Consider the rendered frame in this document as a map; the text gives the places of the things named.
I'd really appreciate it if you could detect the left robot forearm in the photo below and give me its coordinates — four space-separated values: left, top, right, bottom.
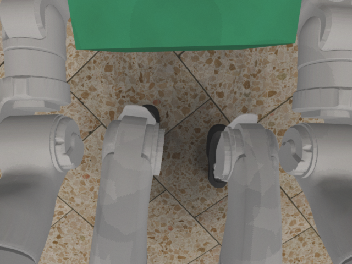
0 0 71 123

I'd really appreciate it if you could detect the robot right upper arm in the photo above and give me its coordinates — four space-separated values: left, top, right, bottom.
278 122 352 264

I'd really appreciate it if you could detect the robot left upper arm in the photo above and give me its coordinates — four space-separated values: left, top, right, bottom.
0 114 84 264

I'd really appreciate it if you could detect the right robot forearm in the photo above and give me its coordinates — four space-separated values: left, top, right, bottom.
292 0 352 125

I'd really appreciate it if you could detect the carton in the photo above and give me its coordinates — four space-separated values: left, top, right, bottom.
68 0 302 52

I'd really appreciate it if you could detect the robot left shin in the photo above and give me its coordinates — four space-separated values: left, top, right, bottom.
102 104 156 162

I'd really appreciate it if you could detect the robot right foot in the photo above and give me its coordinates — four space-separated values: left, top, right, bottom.
206 124 227 188

